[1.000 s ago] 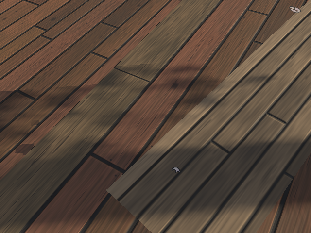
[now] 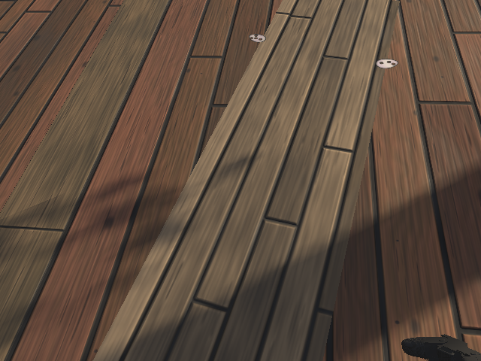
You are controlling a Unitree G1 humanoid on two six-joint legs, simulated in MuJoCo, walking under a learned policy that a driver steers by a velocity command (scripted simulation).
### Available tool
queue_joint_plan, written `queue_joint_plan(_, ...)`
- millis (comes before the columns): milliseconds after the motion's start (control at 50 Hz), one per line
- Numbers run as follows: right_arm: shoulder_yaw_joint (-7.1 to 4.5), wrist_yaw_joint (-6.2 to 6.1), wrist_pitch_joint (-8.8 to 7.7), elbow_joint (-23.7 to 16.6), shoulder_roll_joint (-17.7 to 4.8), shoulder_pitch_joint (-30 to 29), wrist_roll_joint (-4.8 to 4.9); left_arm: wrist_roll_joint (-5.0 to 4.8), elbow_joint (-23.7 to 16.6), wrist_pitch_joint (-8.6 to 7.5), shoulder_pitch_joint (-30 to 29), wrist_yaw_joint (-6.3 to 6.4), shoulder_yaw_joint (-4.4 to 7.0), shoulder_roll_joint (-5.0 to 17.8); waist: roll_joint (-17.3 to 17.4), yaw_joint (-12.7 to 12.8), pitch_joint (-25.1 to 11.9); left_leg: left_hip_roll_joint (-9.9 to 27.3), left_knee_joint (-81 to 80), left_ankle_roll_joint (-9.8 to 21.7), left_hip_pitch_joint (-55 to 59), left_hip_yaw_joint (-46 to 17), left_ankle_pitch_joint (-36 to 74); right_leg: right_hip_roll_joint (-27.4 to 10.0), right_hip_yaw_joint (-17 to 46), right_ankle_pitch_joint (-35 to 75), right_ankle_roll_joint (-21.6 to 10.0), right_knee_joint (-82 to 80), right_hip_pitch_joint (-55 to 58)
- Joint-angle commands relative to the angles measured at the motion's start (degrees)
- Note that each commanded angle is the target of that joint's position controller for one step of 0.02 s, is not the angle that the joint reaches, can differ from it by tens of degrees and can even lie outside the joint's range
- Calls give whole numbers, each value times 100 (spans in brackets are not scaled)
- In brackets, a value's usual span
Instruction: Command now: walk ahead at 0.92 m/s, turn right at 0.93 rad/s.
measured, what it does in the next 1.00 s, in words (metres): walks ahead, turning left: left foot, then right foot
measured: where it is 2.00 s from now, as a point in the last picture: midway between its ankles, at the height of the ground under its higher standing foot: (237, 76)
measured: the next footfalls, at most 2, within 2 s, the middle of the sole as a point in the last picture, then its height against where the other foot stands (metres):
left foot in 0.22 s outside the picture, level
right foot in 0.62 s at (370, 287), level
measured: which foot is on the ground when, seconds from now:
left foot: up 0.00-0.20, down 0.22-0.62, up 0.64-1.00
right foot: down 0.00-0.24, up 0.26-0.60, down 0.62-1.00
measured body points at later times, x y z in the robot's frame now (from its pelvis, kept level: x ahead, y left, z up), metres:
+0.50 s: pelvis +0.44 -0.03 -0.01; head +0.46 -0.04 +0.44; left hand +0.73 +0.15 -0.05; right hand +0.31 -0.28 -0.13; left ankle +0.36 +0.09 -0.74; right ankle +0.57 -0.18 -0.70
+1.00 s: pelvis +0.91 -0.05 -0.04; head +0.94 -0.03 +0.41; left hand +0.74 +0.19 -0.16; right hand +1.25 -0.18 -0.08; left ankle +1.07 +0.05 -0.72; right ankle +0.70 -0.22 -0.73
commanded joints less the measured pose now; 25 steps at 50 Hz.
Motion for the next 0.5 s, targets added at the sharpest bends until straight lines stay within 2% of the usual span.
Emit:
queue_joint_plan(20,-134,8,-66,-549,-460,-1084,60,-33,-121,-104,185,62,349,1098,-377,-22,627,-259,-787,-53,-744,149,452,-1153,1620,1072,-597,-869,261)
queue_joint_plan(80,-61,51,-136,-721,-324,-1639,75,-30,136,-158,415,96,275,887,-636,215,679,-375,-1582,101,-337,484,782,-1175,1461,2431,-514,-895,408)
queue_joint_plan(120,-48,64,-196,-806,-311,-1753,88,-23,299,-193,380,147,246,877,-724,193,673,-414,-2041,327,164,552,935,-1308,1383,3408,-424,-906,601)
queue_joint_plan(140,-64,43,-220,-780,-354,-1564,101,-23,322,-209,170,166,252,978,-754,28,581,-526,-2293,471,723,632,840,-1304,1203,4262,-318,-771,586)
queue_joint_plan(160,-120,-15,-234,-672,-482,-1151,93,-24,341,-233,33,173,273,1141,-814,-198,325,-746,-2388,598,1512,728,569,-1301,1058,5638,-179,-365,586)
queue_joint_plan(180,-232,-106,-241,-489,-741,-453,117,24,393,-249,38,174,312,1343,-924,-523,-125,-929,-2268,709,2412,718,113,-1364,1035,6809,-79,424,639)
queue_joint_plan(200,-349,-226,-245,-183,-988,722,201,109,413,-252,-150,161,346,1492,-979,-1140,-662,-887,-2313,825,3613,662,-203,-1336,905,7061,-10,1619,407)
queue_joint_plan(220,-483,-372,-250,184,-1223,2109,173,184,355,-286,-528,163,335,1398,-824,-1833,-1152,-301,-2132,992,5148,145,-841,-1135,778,6120,13,3163,-566)
queue_joint_plan(240,-629,-438,-283,308,-1678,2791,-75,41,165,-328,-204,125,168,621,610,-1619,-1898,1183,-2466,1531,6611,-2431,-3550,-377,388,2510,199,5523,-2241)
queue_joint_plan(260,-653,-327,-260,423,-1694,2514,-2,-53,101,-363,-44,40,95,591,1714,-1292,-1994,1827,-3804,2018,6628,-5254,-3948,289,311,-639,269,6375,-3321)
queue_joint_plan(280,-597,-255,-265,427,-1204,1922,95,100,92,-342,-698,58,115,864,810,-1203,-825,1529,-3922,2064,5725,-4714,-3710,-193,257,-149,161,6468,-3779)
queue_joint_plan(300,-537,-212,-302,514,-878,1806,148,207,-32,-354,-1252,7,94,900,30,-1144,-345,1352,-3913,2107,4943,-3908,-3079,-405,205,111,159,6294,-3766)
queue_joint_plan(320,-476,-192,-323,639,-656,1828,116,285,-161,-355,-1619,-34,65,840,-273,-1025,-18,1106,-4001,2017,4341,-3390,-2506,-598,80,135,175,5965,-3694)
queue_joint_plan(340,-391,-191,-351,823,-469,1946,112,372,-339,-328,-1854,-69,29,728,-227,-844,250,856,-4105,1955,3817,-3065,-2030,-722,30,57,265,5732,-3652)
queue_joint_plan(360,-368,-192,-389,949,-448,2015,128,413,-459,-286,-1918,-91,-34,583,17,-654,388,752,-4202,1991,3540,-2919,-1758,-827,-12,-158,379,5518,-3702)
queue_joint_plan(400,-392,-216,-473,1088,-567,2160,237,476,-739,-233,-2215,-118,-129,475,148,-467,666,678,-4495,2019,3155,-2692,-1468,-1121,-69,-397,605,4799,-3939)
queue_joint_plan(420,-410,-240,-499,1064,-647,2113,243,472,-924,-232,-2538,-146,-177,493,116,-454,829,613,-4709,2008,2790,-2514,-1290,-1215,-197,-160,719,4282,-3890)
queue_joint_plan(460,-492,-251,-511,934,-829,1833,216,347,-1203,-271,-3141,-273,-302,444,135,-441,956,193,-5055,1768,1694,-1807,-927,-1123,-526,806,879,2708,-2653)
queue_joint_plan(480,-541,-218,-523,919,-956,1808,253,264,-1205,-277,-3237,-330,-335,389,178,-481,879,84,-5222,1653,1178,-1584,-558,-940,-741,1344,904,2241,-1671)
queue_joint_plan(500,-588,-167,-541,941,-1112,1957,303,214,-1161,-268,-3225,-334,-312,439,180,-540,739,200,-5342,1609,1101,-1639,-71,-792,-899,1736,908,2182,-1061)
